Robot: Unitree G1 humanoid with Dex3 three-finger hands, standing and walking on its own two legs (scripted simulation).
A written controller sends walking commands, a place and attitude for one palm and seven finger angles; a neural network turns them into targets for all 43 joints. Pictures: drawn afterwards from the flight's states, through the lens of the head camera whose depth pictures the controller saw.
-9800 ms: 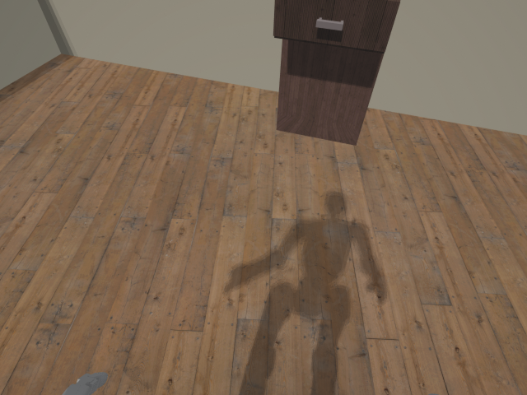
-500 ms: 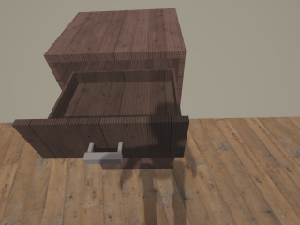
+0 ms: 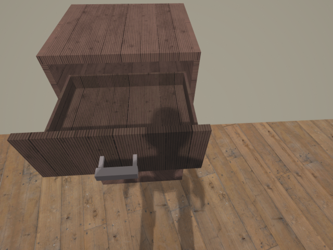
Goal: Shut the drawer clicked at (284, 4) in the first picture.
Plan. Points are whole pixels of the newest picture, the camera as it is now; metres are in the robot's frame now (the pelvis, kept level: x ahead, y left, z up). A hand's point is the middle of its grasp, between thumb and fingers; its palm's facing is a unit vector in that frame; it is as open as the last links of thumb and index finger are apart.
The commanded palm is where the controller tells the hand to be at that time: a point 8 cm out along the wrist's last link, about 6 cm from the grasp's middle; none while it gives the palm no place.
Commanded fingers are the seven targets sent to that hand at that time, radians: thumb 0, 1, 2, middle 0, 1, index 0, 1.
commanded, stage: come to a stop and stand still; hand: left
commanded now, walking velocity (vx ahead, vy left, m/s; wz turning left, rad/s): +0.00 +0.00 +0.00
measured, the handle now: (117, 166) +0.31 +0.15 +0.02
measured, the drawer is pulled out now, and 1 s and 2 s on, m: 0.30 0.30 0.30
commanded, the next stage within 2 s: look again from close up in 0.20 s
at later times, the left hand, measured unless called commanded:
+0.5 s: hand out of the picture +0.00 +0.16 -0.17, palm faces +0.02 -0.98 -0.19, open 7.4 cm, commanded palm none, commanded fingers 0.00 0.90 0.90 -0.20 -0.30 -0.20 -0.30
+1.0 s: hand out of the picture +0.04 +0.15 -0.16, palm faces +0.12 -0.97 -0.23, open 7.3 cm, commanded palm +0.11 +0.19 -0.06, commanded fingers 0.00 0.90 0.90 -0.28 -0.39 -0.28 -0.39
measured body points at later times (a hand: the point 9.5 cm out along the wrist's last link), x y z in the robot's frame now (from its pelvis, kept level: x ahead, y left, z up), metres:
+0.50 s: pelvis +0.01 -0.01 +0.00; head +0.02 -0.01 +0.45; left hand +0.00 +0.21 -0.15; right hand +0.02 -0.23 -0.16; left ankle +0.01 +0.10 -0.74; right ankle -0.04 -0.12 -0.74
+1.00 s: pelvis +0.02 -0.03 +0.00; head +0.04 -0.03 +0.45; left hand +0.04 +0.20 -0.14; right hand +0.03 -0.26 -0.15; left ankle +0.01 +0.10 -0.74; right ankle -0.04 -0.12 -0.74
